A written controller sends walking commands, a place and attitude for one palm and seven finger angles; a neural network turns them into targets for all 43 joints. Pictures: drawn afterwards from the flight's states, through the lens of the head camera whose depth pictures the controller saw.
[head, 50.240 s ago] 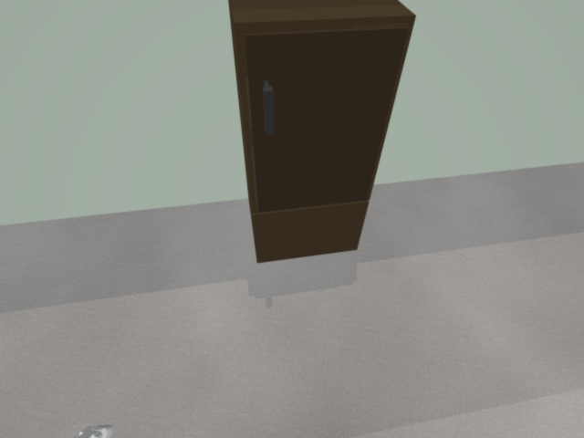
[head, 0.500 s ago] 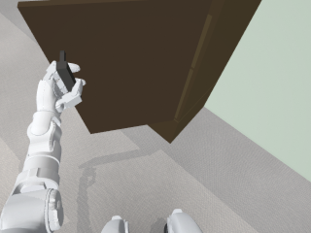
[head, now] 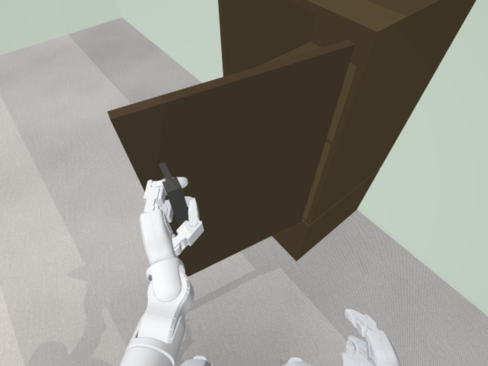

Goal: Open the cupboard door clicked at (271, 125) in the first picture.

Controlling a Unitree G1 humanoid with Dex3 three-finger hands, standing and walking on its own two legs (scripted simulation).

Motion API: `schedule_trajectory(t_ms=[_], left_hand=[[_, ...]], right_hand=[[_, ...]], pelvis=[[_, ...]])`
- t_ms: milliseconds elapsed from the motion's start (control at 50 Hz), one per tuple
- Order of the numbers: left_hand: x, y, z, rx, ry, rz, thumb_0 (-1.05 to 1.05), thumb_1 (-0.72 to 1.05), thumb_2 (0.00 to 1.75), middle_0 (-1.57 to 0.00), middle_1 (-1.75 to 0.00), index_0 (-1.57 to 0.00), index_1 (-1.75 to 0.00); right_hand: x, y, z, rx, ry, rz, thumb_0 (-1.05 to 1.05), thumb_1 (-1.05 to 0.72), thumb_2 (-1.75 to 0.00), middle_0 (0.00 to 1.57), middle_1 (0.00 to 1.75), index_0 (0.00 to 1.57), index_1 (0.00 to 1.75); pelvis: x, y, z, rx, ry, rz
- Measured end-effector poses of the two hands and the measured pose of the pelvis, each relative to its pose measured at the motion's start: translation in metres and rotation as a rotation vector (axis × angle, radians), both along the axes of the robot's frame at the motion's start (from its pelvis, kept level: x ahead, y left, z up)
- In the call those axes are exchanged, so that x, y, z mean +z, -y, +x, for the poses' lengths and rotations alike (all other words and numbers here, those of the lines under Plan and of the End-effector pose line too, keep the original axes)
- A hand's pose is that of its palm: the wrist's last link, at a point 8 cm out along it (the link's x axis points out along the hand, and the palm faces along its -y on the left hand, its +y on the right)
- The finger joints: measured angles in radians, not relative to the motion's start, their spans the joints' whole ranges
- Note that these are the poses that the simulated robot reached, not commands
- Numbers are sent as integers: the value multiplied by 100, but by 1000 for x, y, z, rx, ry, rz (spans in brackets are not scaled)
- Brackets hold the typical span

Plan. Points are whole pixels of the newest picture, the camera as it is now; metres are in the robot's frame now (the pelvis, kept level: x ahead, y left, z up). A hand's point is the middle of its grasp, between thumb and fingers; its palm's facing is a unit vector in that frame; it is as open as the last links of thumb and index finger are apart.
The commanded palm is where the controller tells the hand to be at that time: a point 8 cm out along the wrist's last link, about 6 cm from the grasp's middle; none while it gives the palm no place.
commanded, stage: pull the door open along its arc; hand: left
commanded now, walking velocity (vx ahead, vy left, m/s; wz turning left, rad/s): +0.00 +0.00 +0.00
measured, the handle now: (175, 197) +0.38 +0.14 +0.05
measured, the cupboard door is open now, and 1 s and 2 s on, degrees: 78 87 91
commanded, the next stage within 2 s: open thumb and fingers to let go in 0.14 s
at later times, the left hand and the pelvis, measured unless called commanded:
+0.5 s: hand (218, 243) +0.30 +0.06 +0.05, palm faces +0.35 -0.94 -0.01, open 7.4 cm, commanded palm +0.26 +0.11 +0.05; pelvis -0.01 -0.02 +0.00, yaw +2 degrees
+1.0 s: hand (216, 242) +0.30 +0.06 +0.05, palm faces +0.30 -0.96 +0.01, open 14.5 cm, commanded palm +0.25 +0.11 +0.05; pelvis -0.02 +0.00 +0.00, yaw +1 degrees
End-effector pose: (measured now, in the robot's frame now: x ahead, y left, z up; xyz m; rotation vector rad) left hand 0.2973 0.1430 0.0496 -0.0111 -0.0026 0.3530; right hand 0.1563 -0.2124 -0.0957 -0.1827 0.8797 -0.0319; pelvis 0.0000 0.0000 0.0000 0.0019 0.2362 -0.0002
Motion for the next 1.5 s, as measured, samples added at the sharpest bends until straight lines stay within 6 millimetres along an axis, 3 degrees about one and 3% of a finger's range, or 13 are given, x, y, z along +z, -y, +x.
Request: schedule_trajectory(t_ms=[220, 300, 480, 740, 860, 960, 1180, 1340, 1500], left_hand=[[2, 42, -44, -26, -21, -11, 1, 66, 76, -30, -131, -32, -133], [1, 51, -50, -41, -9, 16, 0, 66, 77, -32, -132, -32, -133], [-1, 44, -37, 7, -16, 14, 0, 49, 72, -36, -131, -36, -131], [-1, 41, -34, -14, -7, 1, 0, -23, 42, -32, -122, -33, -122], [-1, 40, -34, -24, -6, 1, -1, -41, 34, -29, -109, -30, -109], [-1, 39, -32, -43, -7, 0, -1, -47, 31, -28, -91, -29, -91], [-1, 35, -36, -78, -10, 2, -1, -50, 30, -40, -66, -41, -64], [-1, 21, -51, -539, 9, 70, -2, -50, 30, -27, -44, -22, -43], [-2, 23, -59, -514, 4, -33, -2, -50, 30, -19, -34, -21, -35]], right_hand=[[-2, 24, -14, -10, 2, -13, 1, -91, -90, 20, 30, 20, 30], [-5, 27, -13, -6, 21, -21, 1, -91, -90, 20, 30, 20, 30], [-8, 22, -6, 11, 37, -15, 1, -91, -90, 20, 30, 20, 30], [-8, 13, -15, 12, 29, -16, 1, -91, -90, 20, 30, 20, 30], [-7, 9, -20, 5, 15, -24, 1, -91, -90, 20, 30, 20, 30], [-6, 4, -22, -1, 11, -26, 1, -91, -90, 20, 30, 20, 30], [-4, -9, -15, 14, 34, -16, 1, -91, -90, 20, 30, 20, 30], [1, -9, -17, -16, 76, -10, 1, -91, -90, 20, 30, 20, 30], [7, -10, -17, -19, 114, -17, 2, -91, -90, 20, 30, 20, 30]], pelvis=[[1, 13, 0, 10, 22, 13], [-1, 17, -4, 18, 25, 15], [-4, 20, -13, 25, 24, 19], [-4, 9, -15, 19, 22, 11], [-5, 4, -16, 16, 24, 7], [-4, -1, -16, 12, 24, 2], [-5, -9, -16, 9, 26, -6], [-7, -16, -19, 17, 43, -11], [-9, -22, -20, 6, 40, -6]])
